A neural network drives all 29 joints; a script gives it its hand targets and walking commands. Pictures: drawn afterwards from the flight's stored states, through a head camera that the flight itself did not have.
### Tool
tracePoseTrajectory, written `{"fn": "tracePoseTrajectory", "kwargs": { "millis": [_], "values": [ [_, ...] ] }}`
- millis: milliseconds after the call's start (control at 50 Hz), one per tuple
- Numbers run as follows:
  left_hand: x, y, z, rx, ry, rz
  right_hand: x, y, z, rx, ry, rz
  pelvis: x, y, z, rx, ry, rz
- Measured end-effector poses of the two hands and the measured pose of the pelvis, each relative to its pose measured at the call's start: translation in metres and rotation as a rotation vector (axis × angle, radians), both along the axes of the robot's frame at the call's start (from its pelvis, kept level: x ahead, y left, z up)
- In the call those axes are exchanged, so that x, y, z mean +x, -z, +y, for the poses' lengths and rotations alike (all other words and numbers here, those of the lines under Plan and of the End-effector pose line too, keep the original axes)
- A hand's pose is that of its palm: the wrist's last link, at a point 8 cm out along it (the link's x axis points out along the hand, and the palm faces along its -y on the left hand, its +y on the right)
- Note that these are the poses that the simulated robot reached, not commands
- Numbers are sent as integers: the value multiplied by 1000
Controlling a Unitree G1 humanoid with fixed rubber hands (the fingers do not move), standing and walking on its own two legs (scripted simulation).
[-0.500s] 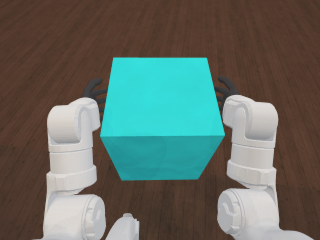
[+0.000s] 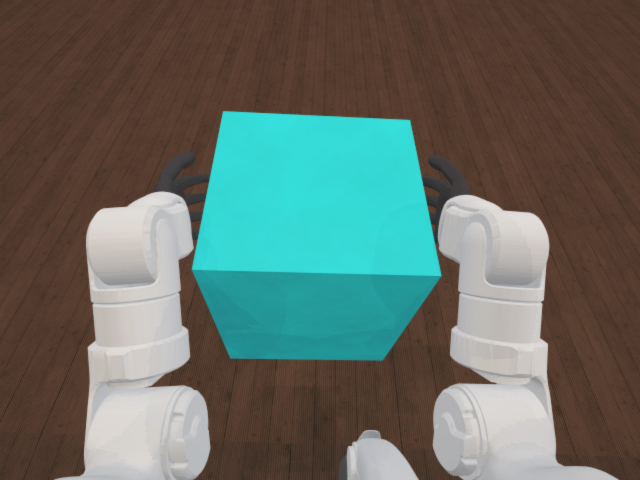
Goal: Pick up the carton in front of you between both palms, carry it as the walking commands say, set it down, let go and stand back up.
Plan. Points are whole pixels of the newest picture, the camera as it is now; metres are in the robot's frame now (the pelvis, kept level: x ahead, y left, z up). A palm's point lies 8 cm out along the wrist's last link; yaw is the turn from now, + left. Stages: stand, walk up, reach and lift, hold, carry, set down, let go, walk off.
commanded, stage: carry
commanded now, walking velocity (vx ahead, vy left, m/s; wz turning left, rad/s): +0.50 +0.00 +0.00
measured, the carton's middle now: (312, 250) +0.39 -0.01 +0.08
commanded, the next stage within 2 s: none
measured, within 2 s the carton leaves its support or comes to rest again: neither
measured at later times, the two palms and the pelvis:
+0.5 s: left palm (189, 51) +0.67 +0.15 +0.19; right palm (390, 46) +0.69 -0.14 +0.20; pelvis +0.31 +0.00 +0.02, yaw +0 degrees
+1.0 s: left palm (229, 21) +0.94 +0.13 +0.12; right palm (373, 27) +0.94 -0.17 +0.12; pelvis +0.63 -0.02 +0.02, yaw +0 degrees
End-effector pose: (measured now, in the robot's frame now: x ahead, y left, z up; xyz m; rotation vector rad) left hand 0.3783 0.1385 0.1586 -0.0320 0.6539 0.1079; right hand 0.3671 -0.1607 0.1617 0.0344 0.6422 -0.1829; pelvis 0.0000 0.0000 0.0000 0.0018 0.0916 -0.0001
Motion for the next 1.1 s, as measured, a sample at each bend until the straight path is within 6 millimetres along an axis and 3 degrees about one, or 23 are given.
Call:
{"fn": "tracePoseTrajectory", "kwargs": {
  "millis": [100,200,260,420,520,600,680,760,880,980,1100],
  "values": [
    [68,-6,-10,36,-27,-3,80,-1,-11,8,-45,-3,76,10,-20,-22,-13,-16],
    [109,5,-8,71,-56,100,142,7,-8,13,-97,99,128,-8,-31,-4,-12,-19],
    [134,3,-4,65,-77,115,174,4,-3,19,-112,114,156,-18,-33,4,-12,-17],
    [233,-31,6,35,-94,5,267,-29,7,29,-91,4,248,-26,-21,-2,-5,-3],
    [310,-30,18,29,-50,4,333,-34,18,-4,-63,4,324,-14,-1,-2,-1,-15],
    [362,-13,21,6,8,78,371,-18,22,-36,-41,80,372,-18,11,-8,6,-23],
    [401,3,18,9,32,170,401,3,19,-35,-22,174,413,-33,16,-24,6,-15],
    [441,12,14,5,36,182,438,10,16,-29,-7,184,455,-42,15,-27,5,-6],
    [501,20,6,-16,-10,132,505,19,7,6,0,132,534,-42,1,-12,13,4],
    [553,32,-10,-20,-58,67,565,37,-9,42,-8,66,616,-24,-19,-6,-2,-12],
    [587,47,-20,11,-80,137,609,55,-19,71,-23,138,685,-38,-32,7,-34,-7]
  ]
}}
